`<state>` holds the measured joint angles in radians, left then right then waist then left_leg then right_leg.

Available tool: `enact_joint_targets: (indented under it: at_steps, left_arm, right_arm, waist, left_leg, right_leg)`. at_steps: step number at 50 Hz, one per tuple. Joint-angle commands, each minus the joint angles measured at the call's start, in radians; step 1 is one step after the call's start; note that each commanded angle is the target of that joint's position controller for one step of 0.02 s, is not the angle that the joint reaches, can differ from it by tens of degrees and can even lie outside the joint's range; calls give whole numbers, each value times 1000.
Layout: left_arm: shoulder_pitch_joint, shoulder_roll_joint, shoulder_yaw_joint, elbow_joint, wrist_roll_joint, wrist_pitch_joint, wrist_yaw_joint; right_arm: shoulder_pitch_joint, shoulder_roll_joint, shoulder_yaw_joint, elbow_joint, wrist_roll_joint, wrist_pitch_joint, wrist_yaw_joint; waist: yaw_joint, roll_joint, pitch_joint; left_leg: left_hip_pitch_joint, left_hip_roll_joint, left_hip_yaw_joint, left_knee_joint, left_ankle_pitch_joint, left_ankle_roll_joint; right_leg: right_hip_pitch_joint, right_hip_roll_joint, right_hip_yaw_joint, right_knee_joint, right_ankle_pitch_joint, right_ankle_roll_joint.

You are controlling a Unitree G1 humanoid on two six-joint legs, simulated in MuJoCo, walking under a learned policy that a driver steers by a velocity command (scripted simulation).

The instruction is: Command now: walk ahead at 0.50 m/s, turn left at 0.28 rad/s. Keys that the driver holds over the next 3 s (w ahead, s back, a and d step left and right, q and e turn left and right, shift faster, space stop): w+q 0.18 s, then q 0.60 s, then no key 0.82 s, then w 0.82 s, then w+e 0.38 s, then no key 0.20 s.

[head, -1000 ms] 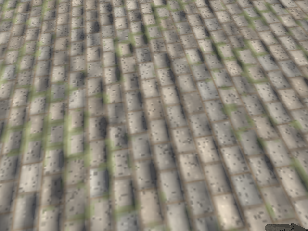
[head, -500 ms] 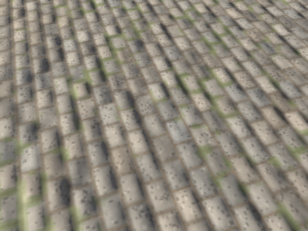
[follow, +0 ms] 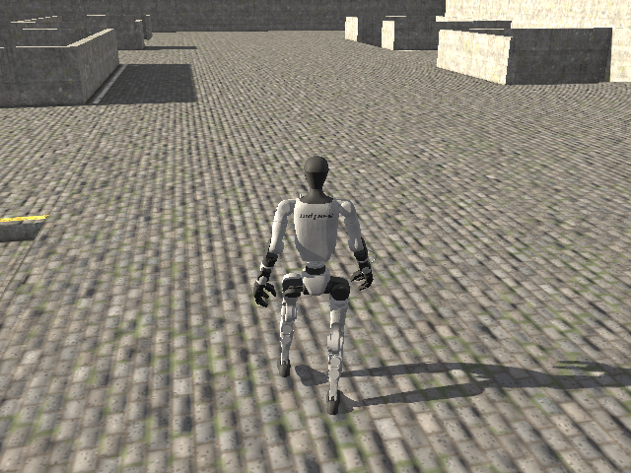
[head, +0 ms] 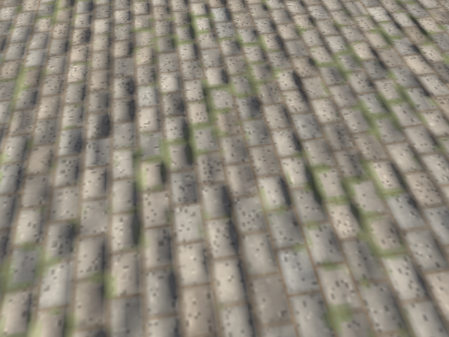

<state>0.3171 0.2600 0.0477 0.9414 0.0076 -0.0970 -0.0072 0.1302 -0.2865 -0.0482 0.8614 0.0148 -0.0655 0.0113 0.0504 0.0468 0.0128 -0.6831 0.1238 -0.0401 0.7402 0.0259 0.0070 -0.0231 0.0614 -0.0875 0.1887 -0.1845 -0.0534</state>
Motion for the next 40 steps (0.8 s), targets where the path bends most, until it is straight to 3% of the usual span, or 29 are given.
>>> enact_joint_targets:
  at_steps: [1,4,6,8,9,10,11,12,13,14,15,17,20,24,29,32,33,34,35,36,37,38,39,40]
  left_arm:
    - [-13,169,36,-38,-7,-13,13]
    - [10,170,41,-17,-15,6,17]
    - [-1,184,47,-18,-18,23,22]
    - [-27,211,55,-33,-17,41,32]
    - [-40,206,52,-44,-14,53,39]
    - [-27,190,41,-73,-1,54,49]
    - [81,45,-6,-114,27,25,29]
    - [19,120,5,-109,0,-15,15]
    - [-66,164,17,-140,-33,-35,7]
    - [-103,159,14,-150,-29,-40,13]
    - [-124,164,23,-151,-9,-34,23]
    - [-109,163,32,-168,2,-2,32]
    - [-94,117,23,-182,6,29,42]
    - [-181,107,18,-212,5,42,41]
    - [-289,123,21,-254,-4,43,28]
    - [-252,151,35,-252,-5,27,21]
    - [-215,154,39,-243,-5,20,21]
    - [-182,191,48,-242,8,15,26]
    - [-182,250,57,-255,24,24,38]
    - [-129,236,58,-233,41,40,33]
    - [-151,185,47,-255,19,44,29]
    - [-175,146,38,-265,14,49,30]
    - [-208,133,33,-274,9,57,31]
    - [-225,135,32,-273,4,65,33]
  right_arm:
    - [-89,-33,1,-78,5,-9,13]
    - [-144,-41,0,-119,6,-9,30]
    - [-145,-54,-5,-139,4,-10,45]
    - [-52,-94,-28,-137,2,-5,50]
    - [92,-132,-55,-102,4,-2,47]
    - [251,-219,-91,-73,1,3,32]
    - [258,-319,-109,-82,-1,5,24]
    - [266,-240,-83,-108,-3,2,22]
    - [219,-201,-72,-120,-12,-4,18]
    - [160,-171,-66,-133,-6,-6,16]
    - [106,-147,-61,-146,-1,-1,13]
    - [65,-131,-54,-166,-17,7,6]
    - [68,-172,-69,-173,-14,14,-8]
    - [82,-181,-74,-179,7,51,-37]
    - [101,-174,-72,-184,2,84,-53]
    - [68,-164,-67,-205,4,91,-56]
    - [40,-157,-63,-217,7,92,-57]
    - [52,-123,-52,-231,-2,90,-56]
    - [132,-64,-36,-235,-18,86,-54]
    - [186,-111,-46,-247,-5,85,-53]
    - [220,-197,-70,-215,-9,86,-51]
    - [181,-219,-83,-202,1,98,-52]
    - [167,-201,-84,-194,7,115,-56]
    - [144,-183,-79,-205,4,124,-58]
  waist:
    - [9,-93,58]
    - [16,-83,73]
    - [1,-95,64]
    - [-60,-125,-14]
    - [-136,-109,-92]
    - [-194,-16,-191]
    - [-92,242,-301]
    - [-145,141,-405]
    - [-152,91,-297]
    - [-123,-13,-212]
    - [-92,-66,-139]
    - [-38,-33,-112]
    - [-16,-6,-117]
    - [-45,33,-153]
    - [-80,67,-118]
    - [-51,100,-104]
    - [-20,101,-103]
    - [-22,52,-141]
    - [-77,-171,-190]
    - [-86,-353,-219]
    - [-77,-241,-196]
    - [-68,-170,-162]
    - [-74,-138,-130]
    - [-70,-146,-104]
  left_leg:
    - [57,-25,22,-104,99,11]
    - [-3,-34,17,-154,32,44]
    - [10,-55,49,-164,-65,70]
    - [167,-122,117,-156,-163,105]
    - [357,-171,141,-192,-143,132]
    - [647,-87,-32,-202,-54,187]
    - [1011,177,-570,-270,-47,388]
    - [1073,229,-728,-372,71,416]
    - [992,195,-554,-357,240,368]
    - [852,149,-417,-348,349,331]
    - [710,115,-333,-366,403,306]
    - [544,76,-278,-406,473,297]
    - [464,37,-211,-412,552,288]
    - [457,-10,-200,-379,428,220]
    - [504,-5,-321,-331,215,188]
    - [538,-16,-413,-272,140,168]
    - [523,-47,-414,-232,102,141]
    - [456,-92,-385,-145,-24,102]
    - [304,-215,-243,60,-461,44]
    - [128,-282,-143,254,-779,-8]
    - [97,-217,-151,415,-720,-46]
    - [81,-194,-133,482,-641,-70]
    - [80,-177,-114,503,-590,-90]
    - [84,-163,-104,504,-545,-100]
  right_leg:
    - [-64,-274,43,-110,207,-131]
    - [80,-322,18,-56,258,-111]
    - [144,-342,-4,18,408,-91]
    - [158,-332,-41,200,752,-63]
    - [106,-295,-78,398,832,-34]
    - [-108,-242,-90,700,636,13]
    - [-568,-15,-41,1092,-238,95]
    - [-667,1,167,1229,-437,88]
    - [-723,-52,190,1238,-379,69]
    - [-704,-98,178,1167,-305,64]
    - [-668,-127,165,1090,-262,73]
    - [-553,-142,168,1013,-229,86]
    - [-525,-113,146,844,-154,122]
    - [-486,-68,151,631,38,144]
    - [-482,-33,192,464,30,140]
    - [-406,-25,204,320,8,111]
    - [-324,-36,193,206,116,90]
    - [-174,-146,255,172,276,47]
    - [6,-357,440,211,649,-60]
    - [75,-509,682,186,722,-234]
    - [50,-493,639,189,646,-242]
    - [12,-422,502,207,580,-195]
    - [-36,-362,408,201,503,-160]
    - [-82,-339,374,183,439,-155]
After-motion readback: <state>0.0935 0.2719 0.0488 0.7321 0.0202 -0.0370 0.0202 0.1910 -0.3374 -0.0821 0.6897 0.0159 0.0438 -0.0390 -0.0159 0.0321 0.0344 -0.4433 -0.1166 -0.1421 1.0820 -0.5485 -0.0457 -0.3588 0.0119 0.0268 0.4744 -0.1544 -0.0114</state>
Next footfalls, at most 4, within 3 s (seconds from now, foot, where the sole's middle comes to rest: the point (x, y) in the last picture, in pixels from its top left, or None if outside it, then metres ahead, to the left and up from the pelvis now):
0.20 left None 0.29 0.15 -0.78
0.68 right None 0.45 -0.01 -0.78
1.06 left None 0.30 0.20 -0.78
2.30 left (123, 289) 0.63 0.40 -0.78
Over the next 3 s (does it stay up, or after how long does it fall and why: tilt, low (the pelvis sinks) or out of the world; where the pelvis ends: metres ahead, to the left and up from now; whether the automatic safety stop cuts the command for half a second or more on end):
stays up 0.88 0.36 -0.02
